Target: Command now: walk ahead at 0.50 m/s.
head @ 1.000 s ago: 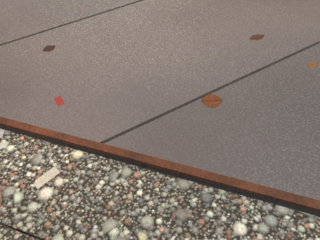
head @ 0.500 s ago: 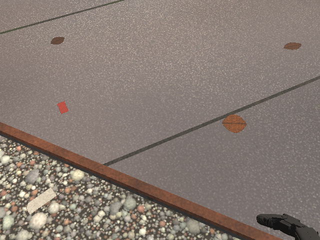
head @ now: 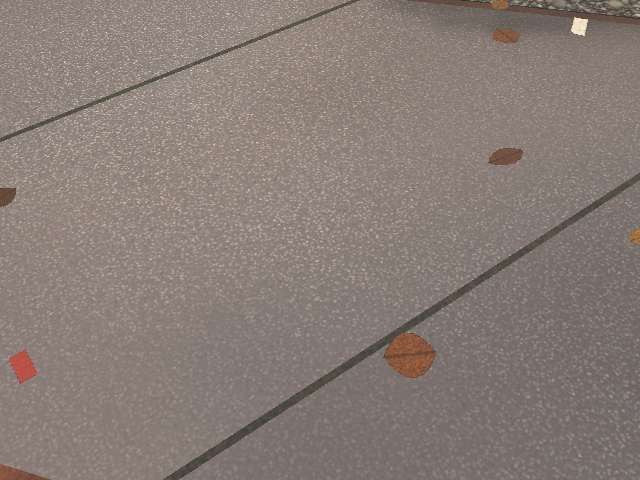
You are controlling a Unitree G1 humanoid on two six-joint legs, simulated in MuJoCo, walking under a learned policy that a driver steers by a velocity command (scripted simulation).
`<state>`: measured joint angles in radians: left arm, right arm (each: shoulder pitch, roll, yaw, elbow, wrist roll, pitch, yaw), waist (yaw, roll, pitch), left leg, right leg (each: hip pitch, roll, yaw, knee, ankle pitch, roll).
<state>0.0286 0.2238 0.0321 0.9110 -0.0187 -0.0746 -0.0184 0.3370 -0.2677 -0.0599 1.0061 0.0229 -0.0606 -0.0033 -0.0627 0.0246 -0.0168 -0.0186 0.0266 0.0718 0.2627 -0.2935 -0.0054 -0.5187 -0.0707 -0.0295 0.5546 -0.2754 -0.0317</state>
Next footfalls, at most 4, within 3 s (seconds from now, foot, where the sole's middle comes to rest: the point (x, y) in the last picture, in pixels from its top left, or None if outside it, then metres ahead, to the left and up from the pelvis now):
0.44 left None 0.32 0.12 -0.74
0.96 right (383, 463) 0.51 -0.10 -0.74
1.40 left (283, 333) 0.83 0.10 -0.74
1.86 right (386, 380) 0.69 -0.13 -0.74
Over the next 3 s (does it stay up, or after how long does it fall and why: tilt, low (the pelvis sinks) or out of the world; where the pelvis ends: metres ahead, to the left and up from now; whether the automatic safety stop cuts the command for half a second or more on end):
stays up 0.67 -0.05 0.04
